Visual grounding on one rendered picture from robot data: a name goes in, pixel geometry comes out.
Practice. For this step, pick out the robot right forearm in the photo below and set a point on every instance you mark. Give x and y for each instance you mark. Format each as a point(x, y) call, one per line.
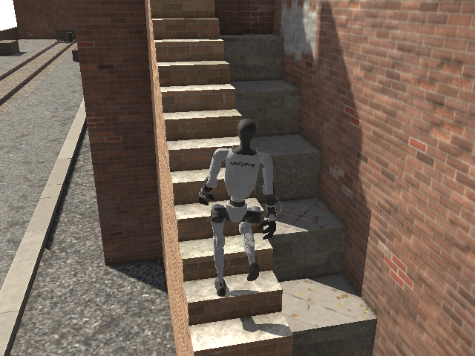
point(270, 205)

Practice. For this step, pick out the robot right hand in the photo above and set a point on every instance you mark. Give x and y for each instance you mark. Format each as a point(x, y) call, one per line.
point(270, 230)

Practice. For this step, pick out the right robot upper arm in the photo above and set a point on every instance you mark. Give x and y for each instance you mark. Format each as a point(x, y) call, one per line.
point(266, 160)

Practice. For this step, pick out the robot left thigh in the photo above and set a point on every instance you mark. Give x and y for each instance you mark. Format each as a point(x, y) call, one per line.
point(218, 215)

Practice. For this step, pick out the humanoid robot head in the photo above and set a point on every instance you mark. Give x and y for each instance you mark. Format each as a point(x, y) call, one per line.
point(246, 129)

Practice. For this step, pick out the robot left hand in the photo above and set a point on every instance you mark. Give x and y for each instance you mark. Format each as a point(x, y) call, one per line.
point(201, 201)

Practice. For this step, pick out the left robot upper arm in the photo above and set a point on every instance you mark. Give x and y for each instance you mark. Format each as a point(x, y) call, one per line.
point(219, 155)

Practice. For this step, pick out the robot left forearm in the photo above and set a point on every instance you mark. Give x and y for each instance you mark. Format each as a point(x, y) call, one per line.
point(204, 191)

